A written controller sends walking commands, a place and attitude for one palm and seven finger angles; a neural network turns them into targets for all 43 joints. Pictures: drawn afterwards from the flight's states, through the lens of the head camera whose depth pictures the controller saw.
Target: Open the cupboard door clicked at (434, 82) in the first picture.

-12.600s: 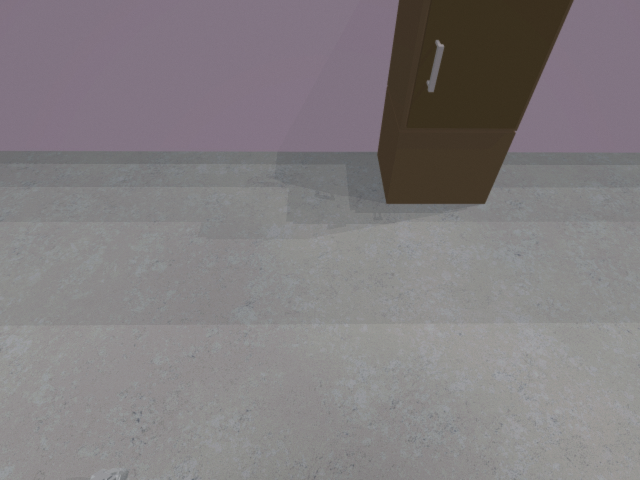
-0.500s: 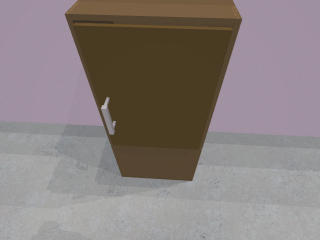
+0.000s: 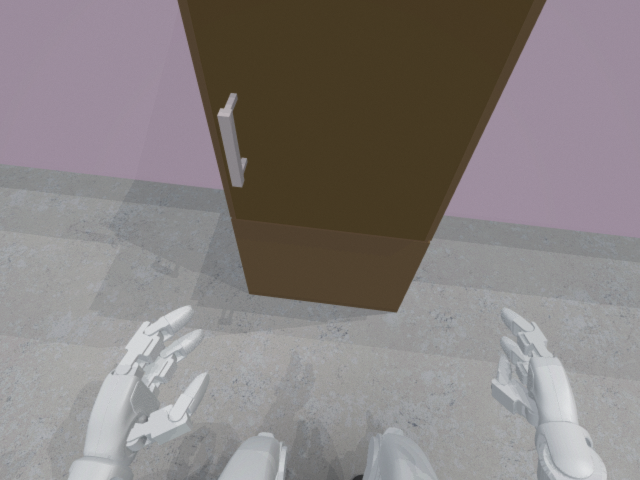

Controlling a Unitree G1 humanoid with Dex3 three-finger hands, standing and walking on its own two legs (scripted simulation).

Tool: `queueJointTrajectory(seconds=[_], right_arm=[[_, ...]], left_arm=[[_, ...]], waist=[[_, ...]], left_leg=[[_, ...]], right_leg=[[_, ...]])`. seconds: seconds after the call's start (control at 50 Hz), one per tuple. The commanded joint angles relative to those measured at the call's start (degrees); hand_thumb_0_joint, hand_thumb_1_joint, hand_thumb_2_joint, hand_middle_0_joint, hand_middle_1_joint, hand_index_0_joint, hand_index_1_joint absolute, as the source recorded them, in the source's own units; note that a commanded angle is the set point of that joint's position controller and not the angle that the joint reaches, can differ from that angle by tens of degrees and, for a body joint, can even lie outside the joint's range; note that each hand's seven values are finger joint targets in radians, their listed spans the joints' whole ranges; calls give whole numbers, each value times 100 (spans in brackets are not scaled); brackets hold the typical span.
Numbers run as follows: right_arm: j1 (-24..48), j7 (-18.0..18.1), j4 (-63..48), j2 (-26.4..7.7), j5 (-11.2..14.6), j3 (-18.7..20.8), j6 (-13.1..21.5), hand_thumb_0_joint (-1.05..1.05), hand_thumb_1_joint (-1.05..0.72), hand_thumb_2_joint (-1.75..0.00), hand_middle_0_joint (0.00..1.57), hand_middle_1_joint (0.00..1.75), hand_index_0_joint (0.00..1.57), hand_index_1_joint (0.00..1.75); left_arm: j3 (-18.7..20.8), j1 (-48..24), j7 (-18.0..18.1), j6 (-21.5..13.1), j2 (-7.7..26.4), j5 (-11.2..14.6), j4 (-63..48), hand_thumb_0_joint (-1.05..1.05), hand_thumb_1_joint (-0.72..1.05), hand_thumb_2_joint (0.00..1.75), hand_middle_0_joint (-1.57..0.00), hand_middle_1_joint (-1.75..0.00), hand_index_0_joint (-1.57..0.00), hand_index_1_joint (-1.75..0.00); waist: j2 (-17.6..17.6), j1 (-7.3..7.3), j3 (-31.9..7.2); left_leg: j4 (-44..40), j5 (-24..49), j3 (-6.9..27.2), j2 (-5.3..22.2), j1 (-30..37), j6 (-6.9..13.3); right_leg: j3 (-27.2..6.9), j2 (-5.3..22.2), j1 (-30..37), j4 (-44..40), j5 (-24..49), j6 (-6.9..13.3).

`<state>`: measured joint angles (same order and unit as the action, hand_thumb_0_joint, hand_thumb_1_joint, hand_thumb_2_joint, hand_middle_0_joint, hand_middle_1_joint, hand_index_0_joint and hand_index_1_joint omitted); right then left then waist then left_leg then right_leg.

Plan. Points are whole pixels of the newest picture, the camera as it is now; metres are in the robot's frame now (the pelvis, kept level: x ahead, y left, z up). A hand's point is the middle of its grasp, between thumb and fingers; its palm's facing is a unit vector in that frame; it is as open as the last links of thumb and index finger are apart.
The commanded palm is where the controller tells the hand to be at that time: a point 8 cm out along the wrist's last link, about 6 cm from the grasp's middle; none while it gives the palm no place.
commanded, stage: raise the hand with hooked fingers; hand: left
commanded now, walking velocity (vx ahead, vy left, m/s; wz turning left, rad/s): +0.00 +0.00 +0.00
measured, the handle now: (235, 143) +0.61 +0.21 +0.02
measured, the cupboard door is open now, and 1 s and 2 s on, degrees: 0 0 0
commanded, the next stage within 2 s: move the hooked fingers beside the handle in 1.64 s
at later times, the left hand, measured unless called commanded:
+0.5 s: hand (139, 355) +0.23 +0.23 +0.03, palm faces -0.01 -1.00 -0.06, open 11.8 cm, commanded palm +0.21 +0.29 +0.04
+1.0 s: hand (111, 322) +0.27 +0.28 +0.03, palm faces -0.02 -1.00 -0.06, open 13.9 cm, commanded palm +0.25 +0.33 +0.04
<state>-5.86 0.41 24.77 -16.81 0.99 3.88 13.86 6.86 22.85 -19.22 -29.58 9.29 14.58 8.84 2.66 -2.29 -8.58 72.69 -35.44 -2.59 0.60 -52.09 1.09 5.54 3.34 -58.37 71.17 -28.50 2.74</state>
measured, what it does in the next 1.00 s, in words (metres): stands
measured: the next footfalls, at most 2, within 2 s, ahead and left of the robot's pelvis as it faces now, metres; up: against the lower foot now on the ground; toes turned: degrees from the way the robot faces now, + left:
none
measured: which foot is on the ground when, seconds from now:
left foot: down 0.00-1.00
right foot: down 0.00-1.00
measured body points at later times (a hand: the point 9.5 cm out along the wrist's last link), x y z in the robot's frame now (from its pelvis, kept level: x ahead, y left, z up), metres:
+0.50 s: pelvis -0.01 +0.02 +0.00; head +0.09 +0.04 +0.44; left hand +0.23 +0.28 +0.04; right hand +0.15 -0.23 -0.08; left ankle -0.01 +0.11 -0.63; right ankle +0.06 -0.10 -0.63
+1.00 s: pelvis +0.00 +0.02 +0.00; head +0.11 +0.04 +0.44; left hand +0.27 +0.33 +0.04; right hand +0.19 -0.22 -0.08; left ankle -0.01 +0.11 -0.63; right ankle +0.06 -0.10 -0.63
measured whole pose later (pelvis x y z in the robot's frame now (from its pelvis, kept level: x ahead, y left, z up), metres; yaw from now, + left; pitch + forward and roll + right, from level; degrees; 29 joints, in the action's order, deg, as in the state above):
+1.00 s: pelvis +0.00 +0.02 +0.00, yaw +0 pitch +21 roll -3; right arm -12.0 2.2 30.6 -15.1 1.0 -2.1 12.4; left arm 22.1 4.9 -29.0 -23.4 21.4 20.4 17.9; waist -0.6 0.4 -8.3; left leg 73.8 -35.9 -0.1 0.7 -58.5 2.5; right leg 8.0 3.1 -61.8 67.9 -26.3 1.2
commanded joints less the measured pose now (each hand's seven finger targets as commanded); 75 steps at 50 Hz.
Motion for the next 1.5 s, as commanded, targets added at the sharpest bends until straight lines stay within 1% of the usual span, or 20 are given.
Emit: queueJointTrajectory(seconds=[0.0,0.04,0.08,0.18,0.2,0.24,0.28,0.36,0.48,0.5,0.6,0.68,0.72,0.88,1.0,1.12,1.18,1.22,1.38,1.48], right_arm=[[-405,183,-701,-473,-39,8,79,0,-90,-90,20,30,20,30],[-516,197,-529,-436,-57,-44,78,0,-90,-90,20,30,20,30],[-466,219,-407,-491,-53,-83,99,0,-90,-90,20,30,20,30],[-288,272,-393,-494,68,-109,102,0,-90,-90,20,30,20,30],[-270,266,-437,-487,80,-117,115,0,-90,-90,20,30,20,30],[-311,267,-425,-430,82,-98,145,0,-90,-90,20,30,20,30],[-304,254,-379,-415,53,-115,166,0,-90,-90,20,30,20,30],[-468,241,-259,-510,23,-90,243,0,-90,-90,20,30,20,30],[-598,268,-257,-668,57,-59,213,0,-90,-90,20,30,20,30],[-624,264,-268,-677,63,-56,212,0,-90,-90,20,30,20,30],[-714,257,-235,-690,52,-43,154,0,-90,-90,20,30,20,30],[-731,256,-213,-712,47,-59,114,0,-90,-90,20,30,20,30],[-704,249,-228,-728,58,-68,104,0,-90,-90,20,30,20,30],[-763,302,-174,-807,60,-133,109,0,-90,-90,20,30,20,30],[-852,276,-113,-857,56,-113,142,0,-90,-90,20,30,20,30],[-883,261,-55,-915,93,-106,94,0,-90,-90,20,30,20,30],[-922,235,-130,-924,98,-101,113,0,-90,-90,20,30,20,30],[-979,214,-123,-945,101,-73,110,0,-90,-90,20,30,20,30],[-970,219,-125,-928,78,-89,73,0,-90,-90,20,30,20,30],[-960,241,-147,-926,69,-103,68,0,-90,-90,20,30,20,30]], left_arm=[[379,-1121,485,-486,970,-76,-3006,0,34,66,-24,-66,-24,-66],[252,-788,484,-369,836,-141,-2702,0,29,64,-24,-69,-24,-69],[239,-759,307,-153,830,-93,-2202,0,25,62,-25,-72,-25,-72],[773,-436,-48,518,1117,237,-1324,0,13,57,-25,-80,-25,-80],[893,-547,-67,549,1189,302,-1535,0,11,56,-26,-81,-26,-81],[1064,-436,4,546,1246,373,-1682,0,6,54,-26,-84,-26,-84],[1112,-499,90,474,1272,412,-1575,0,1,52,-26,-87,-26,-87],[1090,-794,202,122,1315,322,-1506,0,-8,48,-27,-93,-27,-93],[1174,-1125,-73,-7,1494,386,-1160,0,-22,42,-28,-102,-28,-102],[1189,-1141,-125,-12,1526,383,-1232,0,-24,41,-28,-103,-28,-103],[1449,-1243,-228,39,1693,459,-1109,0,-36,36,-29,-111,-29,-111],[1613,-1488,-362,109,1847,544,-846,0,-45,32,-30,-117,-30,-117],[1648,-1618,-466,128,1885,554,-777,0,-50,30,-30,-120,-30,-120],[1987,-2302,-890,263,2280,741,-215,0,-50,30,-30,-120,-30,-120],[2296,-2528,-1102,289,2688,785,-240,0,-50,30,-30,-120,-30,-120],[2526,-2771,-1256,367,2845,901,359,0,-50,30,-30,-120,-30,-120],[2343,-2641,-1342,384,2646,962,321,0,-50,30,-30,-120,-30,-120],[2393,-2552,-1352,372,2749,923,252,0,-50,30,-30,-120,-30,-120],[2495,-2689,-1181,249,2811,918,266,0,-50,30,-30,-120,-30,-120],[2453,-2746,-1237,226,2819,904,196,0,-50,30,-30,-120,-30,-120]], waist=[[-831,333,-1454],[-887,414,-1481],[-714,486,-1374],[-230,211,-1470],[-334,154,-1634],[-332,80,-1833],[-306,67,-1629],[-391,208,-1466],[-447,276,-1311],[-702,253,-1447],[-740,223,-1618],[-666,276,-1521],[-803,272,-1568],[-573,334,-1620],[-922,229,-2125],[-769,283,-1873],[-826,271,-1979],[-811,259,-2105],[-844,302,-1742],[-850,311,-1874]], left_leg=[[-1028,1592,441,-65,227,61],[-1008,1947,516,-50,278,30],[-960,1914,603,-42,154,14],[-1225,1422,628,-118,-266,-22],[-1270,1474,610,-129,-228,-29],[-1340,1686,594,-119,-99,-31],[-1375,1730,619,-118,-139,-53],[-1364,1484,602,-113,-162,-53],[-1383,1507,616,-115,-113,-70],[-1390,1644,586,-117,23,-81],[-1351,2275,615,-98,219,-151],[-1273,2223,597,-100,124,-129],[-1277,2198,583,-102,145,-139],[-1123,2109,584,-87,-79,-67],[-1113,2896,640,-38,338,-156],[-1106,2484,599,-51,22,-112],[-1155,2600,612,-60,150,-117],[-1153,2701,604,-44,231,-109],[-1203,2300,610,-59,67,-131],[-1184,2350,610,-56,126,-113]], right_leg=[[-620,-295,1284,-1111,643,-44],[-411,-314,1215,-1006,1038,-58],[-288,-363,1072,-937,998,-66],[-291,-336,1483,-1152,408,-118],[-301,-304,1584,-1156,428,-127],[-293,-285,1766,-1170,604,-133],[-239,-307,1688,-1146,589,-95],[-218,-271,1344,-1142,310,-107],[-190,-301,1214,-1105,368,-72],[-204,-293,1239,-1101,502,-72],[-141,-330,1351,-1002,1019,-71],[-165,-352,1387,-1032,1072,-63],[-178,-332,1349,-1032,1048,-82],[-251,-361,1409,-1023,1058,-80],[-203,-352,1437,-884,1513,-78],[-226,-352,1336,-942,1240,-99],[-215,-361,1377,-974,1250,-76],[-235,-348,1413,-993,1318,-103],[-212,-374,1207,-1019,960,-71],[-225,-371,1283,-1009,1026,-70]])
